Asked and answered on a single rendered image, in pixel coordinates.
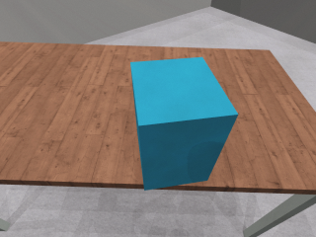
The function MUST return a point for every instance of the table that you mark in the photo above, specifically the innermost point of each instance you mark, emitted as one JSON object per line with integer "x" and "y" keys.
{"x": 67, "y": 119}

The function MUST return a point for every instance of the carton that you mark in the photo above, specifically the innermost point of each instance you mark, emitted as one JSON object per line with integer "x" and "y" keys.
{"x": 183, "y": 119}

